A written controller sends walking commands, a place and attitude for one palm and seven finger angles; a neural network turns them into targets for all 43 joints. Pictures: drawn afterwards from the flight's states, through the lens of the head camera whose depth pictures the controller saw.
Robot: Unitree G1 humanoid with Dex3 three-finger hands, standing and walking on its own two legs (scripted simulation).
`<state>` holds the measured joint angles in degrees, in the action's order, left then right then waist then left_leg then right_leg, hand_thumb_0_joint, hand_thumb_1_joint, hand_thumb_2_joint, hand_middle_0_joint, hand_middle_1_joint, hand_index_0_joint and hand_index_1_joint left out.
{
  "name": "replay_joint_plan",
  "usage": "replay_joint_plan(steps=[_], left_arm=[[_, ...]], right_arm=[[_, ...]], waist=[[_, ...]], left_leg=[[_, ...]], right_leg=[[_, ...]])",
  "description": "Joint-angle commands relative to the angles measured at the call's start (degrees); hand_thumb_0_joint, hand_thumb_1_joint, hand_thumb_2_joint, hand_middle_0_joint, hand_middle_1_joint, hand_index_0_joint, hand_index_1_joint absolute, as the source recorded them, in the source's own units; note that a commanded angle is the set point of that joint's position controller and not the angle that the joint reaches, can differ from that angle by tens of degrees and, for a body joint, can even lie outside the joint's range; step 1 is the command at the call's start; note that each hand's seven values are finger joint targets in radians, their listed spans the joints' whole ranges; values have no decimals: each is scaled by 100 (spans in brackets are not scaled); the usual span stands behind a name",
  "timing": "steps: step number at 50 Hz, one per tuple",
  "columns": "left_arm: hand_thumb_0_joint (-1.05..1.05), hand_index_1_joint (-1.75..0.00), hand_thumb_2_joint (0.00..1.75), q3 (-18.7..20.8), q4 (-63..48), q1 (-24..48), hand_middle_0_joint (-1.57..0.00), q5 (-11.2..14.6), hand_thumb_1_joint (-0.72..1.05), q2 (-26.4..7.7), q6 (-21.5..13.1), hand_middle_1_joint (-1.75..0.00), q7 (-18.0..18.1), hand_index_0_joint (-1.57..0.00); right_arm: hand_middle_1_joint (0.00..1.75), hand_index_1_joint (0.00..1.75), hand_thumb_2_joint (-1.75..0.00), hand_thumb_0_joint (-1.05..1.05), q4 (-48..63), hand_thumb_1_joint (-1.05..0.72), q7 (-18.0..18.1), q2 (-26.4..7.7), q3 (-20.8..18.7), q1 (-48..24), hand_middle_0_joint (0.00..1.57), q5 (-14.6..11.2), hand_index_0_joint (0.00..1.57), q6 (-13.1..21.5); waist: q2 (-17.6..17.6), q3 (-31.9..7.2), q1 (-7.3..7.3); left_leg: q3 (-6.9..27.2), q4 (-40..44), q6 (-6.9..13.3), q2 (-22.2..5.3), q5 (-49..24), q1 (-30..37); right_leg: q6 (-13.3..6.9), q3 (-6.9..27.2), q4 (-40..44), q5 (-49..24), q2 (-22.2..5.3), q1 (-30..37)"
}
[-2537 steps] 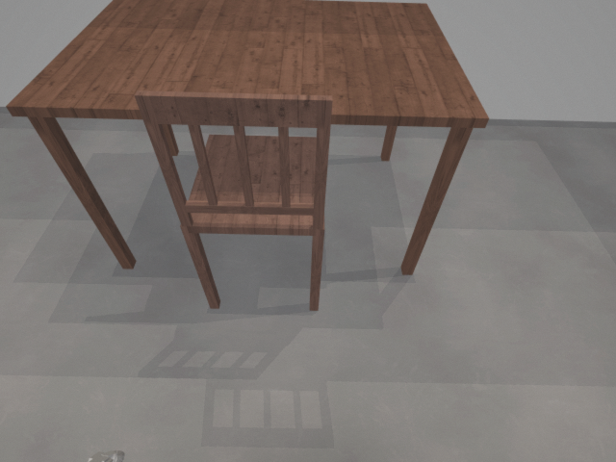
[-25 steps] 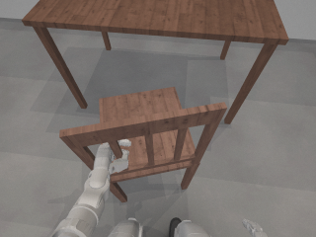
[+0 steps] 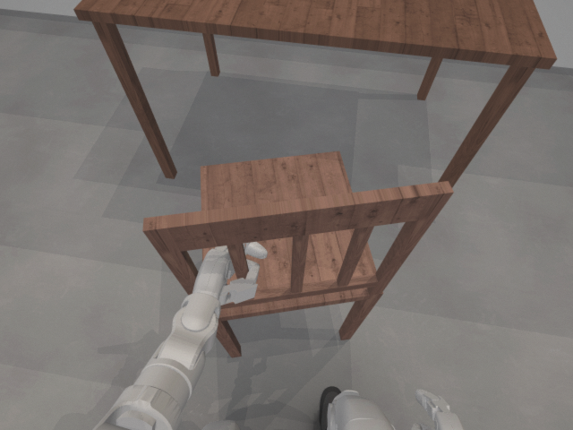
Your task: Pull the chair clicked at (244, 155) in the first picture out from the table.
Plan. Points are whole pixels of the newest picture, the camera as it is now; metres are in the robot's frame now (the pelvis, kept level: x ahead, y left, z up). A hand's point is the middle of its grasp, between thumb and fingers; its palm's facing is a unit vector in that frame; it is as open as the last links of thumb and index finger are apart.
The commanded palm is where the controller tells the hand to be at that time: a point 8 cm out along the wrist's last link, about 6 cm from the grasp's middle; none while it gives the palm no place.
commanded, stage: step backward, pulling the chair out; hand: left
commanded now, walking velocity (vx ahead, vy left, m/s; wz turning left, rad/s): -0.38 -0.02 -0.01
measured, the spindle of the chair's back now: (298, 264) +0.37 -0.02 -0.09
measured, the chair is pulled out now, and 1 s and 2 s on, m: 0.46 0.58 0.58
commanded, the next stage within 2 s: stop walking, hand still on the chair in 0.72 s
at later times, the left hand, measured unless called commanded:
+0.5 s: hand (245, 321) +0.26 +0.07 -0.05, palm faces -0.17 -0.98 -0.13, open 5.0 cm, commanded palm +0.24 +0.12 -0.06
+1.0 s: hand (234, 369) +0.20 +0.08 -0.05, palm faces -0.09 -0.99 -0.13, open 5.1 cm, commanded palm +0.19 +0.13 -0.04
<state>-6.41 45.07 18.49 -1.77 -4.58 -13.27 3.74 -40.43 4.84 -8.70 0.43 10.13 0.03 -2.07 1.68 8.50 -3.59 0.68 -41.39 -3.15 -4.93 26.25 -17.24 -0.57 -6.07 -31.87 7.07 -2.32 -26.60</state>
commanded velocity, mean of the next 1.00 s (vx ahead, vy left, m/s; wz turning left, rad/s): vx -0.22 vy -0.06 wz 0.03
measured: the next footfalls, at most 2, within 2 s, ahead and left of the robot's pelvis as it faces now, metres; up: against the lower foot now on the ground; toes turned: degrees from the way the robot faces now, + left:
right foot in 0.18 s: +0.02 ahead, -0.13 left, +0.00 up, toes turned -5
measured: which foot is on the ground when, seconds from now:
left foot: down 0.00-1.00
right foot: down 0.00-0.08, up 0.10-0.16, down 0.18-1.00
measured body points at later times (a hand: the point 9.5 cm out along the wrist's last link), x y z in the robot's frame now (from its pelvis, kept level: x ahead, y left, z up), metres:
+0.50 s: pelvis -0.06 +0.00 +0.01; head +0.02 +0.00 +0.45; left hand +0.27 +0.12 -0.04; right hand +0.03 -0.28 -0.10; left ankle -0.05 +0.13 -0.72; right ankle +0.01 -0.12 -0.72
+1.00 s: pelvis -0.11 -0.01 +0.01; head -0.06 -0.02 +0.45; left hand +0.20 +0.13 -0.04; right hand -0.01 -0.26 -0.11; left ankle -0.05 +0.13 -0.72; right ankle -0.02 -0.12 -0.72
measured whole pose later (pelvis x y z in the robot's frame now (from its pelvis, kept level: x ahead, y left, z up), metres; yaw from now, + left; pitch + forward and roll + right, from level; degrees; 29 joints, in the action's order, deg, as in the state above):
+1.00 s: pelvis -0.11 -0.01 +0.01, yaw -2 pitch -1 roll +0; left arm -4.1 43.8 14.2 2.9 -6.4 -8.5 4.9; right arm -36.5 6.4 -11.8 1.0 13.8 -2.3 -3.6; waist 0.1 8.1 -2.1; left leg -0.8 -33.1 -1.4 -3.5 13.3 -18.7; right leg 0.5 -2.8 -33.6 14.4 -0.7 -22.7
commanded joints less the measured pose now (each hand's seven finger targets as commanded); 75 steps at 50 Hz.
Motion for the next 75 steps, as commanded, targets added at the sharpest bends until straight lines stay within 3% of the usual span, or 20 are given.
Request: replay_joint_plan(steps=[1,2,4,6,8,10,13,15,19,23,25,29,32,36,40,43,47,53,59,75], left_arm=[[0,-145,90,186,-784,988,-50,-30,90,-533,-248,-145,110,-50],[0,-145,90,144,-925,980,-50,18,90,-486,-289,-145,111,-50],[0,-145,90,146,-1239,883,-50,22,90,-472,-320,-145,99,-50],[0,-145,90,126,-1253,854,-50,42,90,-331,-310,-145,62,-50],[0,-145,90,107,-1246,1127,-50,-15,90,-371,-369,-145,52,-50],[0,-145,90,55,-1017,1395,-50,-135,90,-459,-491,-145,34,-50],[0,-145,90,395,-720,989,-50,2,90,-892,-548,-145,101,-50],[0,-145,90,423,-704,778,-50,35,90,-859,-463,-145,104,-50],[0,-145,90,388,-1106,396,-50,160,90,-743,-296,-145,143,-50],[0,-145,90,222,-1705,411,-50,186,90,-616,-250,-145,66,-50],[0,-145,90,215,-1583,422,-50,193,90,-524,-130,-145,51,-50],[0,-145,90,373,-1194,1097,-50,167,90,-865,-89,-145,85,-50],[0,-145,90,497,-753,1089,-50,242,90,-1035,-85,-145,159,-50],[0,-145,90,512,-269,1098,-50,258,90,-964,4,-145,209,-50],[0,-145,90,392,-305,1153,-50,327,90,-799,-29,-145,202,-50],[0,-145,90,424,-1316,1585,-50,379,90,-941,-104,-145,233,-50],[0,-145,90,352,-1439,1148,-50,365,90,-716,145,-145,164,-50],[0,-145,90,434,-1506,912,-50,291,90,-951,284,-145,163,-50],[0,-145,90,464,-1321,387,-50,257,90,-832,279,-145,198,-50],[0,-145,90,82,-1929,-688,-50,220,90,-519,331,-145,98,-50]], right_arm=[[30,30,-90,0,478,-90,183,-925,-295,266,20,-33,20,215],[30,30,-90,0,575,-90,193,-1006,-336,159,20,-16,20,180],[30,30,-90,0,737,-90,184,-1121,-360,-156,20,113,20,110],[30,30,-90,0,698,-90,75,-973,-390,-53,20,132,20,134],[30,30,-90,0,593,-90,6,-1027,-465,236,20,77,20,213],[30,30,-90,0,495,-90,-15,-1042,-482,370,20,95,20,269],[30,30,-90,0,513,-90,107,-1088,-567,352,20,-20,20,243],[30,30,-90,0,643,-90,94,-989,-459,106,20,-60,20,202],[30,30,-90,0,763,-90,133,-1078,-360,94,20,-101,20,112],[30,30,-90,0,1089,-90,83,-1112,-360,-264,20,7,20,-40],[30,30,-90,0,1057,-90,22,-1034,-384,-48,20,7,20,-45],[30,30,-90,0,812,-90,85,-1114,-466,263,20,-64,20,-1],[30,30,-90,0,789,-90,133,-1006,-383,109,20,-160,20,-20],[30,30,-90,0,731,-90,131,-963,-250,99,20,-183,20,-40],[30,30,-90,0,774,-90,174,-1062,-205,-6,20,-153,20,17],[30,30,-90,0,1056,-90,221,-978,-129,-204,20,-229,20,30],[30,30,-90,0,1137,-90,174,-1009,-165,-28,20,-230,20,86],[30,30,-90,0,842,-90,186,-954,-143,131,20,-156,20,277],[30,30,-90,0,681,-90,164,-959,-102,30,20,-113,20,472],[30,30,-90,0,867,-90,111,-1001,-148,-151,20,-96,20,465]], waist=[[-1095,-2487,28],[-611,-2390,50],[1776,-1857,134],[874,-1850,167],[114,-2188,25],[81,-2130,-59],[-787,-2784,21],[-748,-2645,168],[-846,-2617,127],[1511,-2177,214],[1051,-2109,220],[-156,-2523,27],[-646,-2395,120],[-981,-2109,236],[-173,-1882,247],[193,-1692,321],[515,-1844,329],[-789,-1544,234],[-407,-1473,271],[-248,-1815,298]], left_leg=[[-146,1349,201,28,-531,148],[9,1874,306,-165,-929,128],[926,2409,781,-1159,-2584,-600],[1035,1657,966,-1499,-4796,198],[731,755,678,-1214,-5926,1022],[313,608,288,-754,-4861,707],[-21,2,-6,-44,-989,-137],[152,-242,78,118,123,-427],[176,1264,217,-12,-913,14],[1034,2197,838,-1119,-3013,-256],[986,1689,875,-1212,-3885,227],[200,1001,296,-633,-3690,800],[-149,544,184,-19,-894,396],[84,273,298,148,-249,183],[458,1629,526,-263,-745,291],[707,2255,782,-569,450,-713],[618,2183,877,-561,422,-716],[-139,958,449,290,127,462],[343,1823,525,19,-468,587],[226,1825,378,-190,-3144,1195]], right_leg=[[-154,793,714,-714,-922,1679],[39,617,561,-5,-628,1530],[143,242,-1317,418,0,1421],[-23,443,-1034,1154,-21,1094],[-94,500,89,-623,-9,1447],[-180,628,613,-2195,-268,1858],[-633,1347,472,-4484,-1228,2709],[-564,1436,779,-3116,-1432,2259],[-273,978,687,-1853,-974,2237],[84,471,-626,410,-7,1771],[13,513,-298,637,25,1515],[-33,892,545,-2081,-404,1962],[-190,1520,1182,-700,-1094,1502],[-236,1461,1530,868,-1219,1134],[108,884,1092,1647,-553,829],[164,869,421,2286,-251,1518],[156,685,-152,1472,-29,2018],[-46,1607,1808,2981,-722,814],[71,1134,1477,2078,-419,1182],[-75,825,682,-1395,-376,1938]])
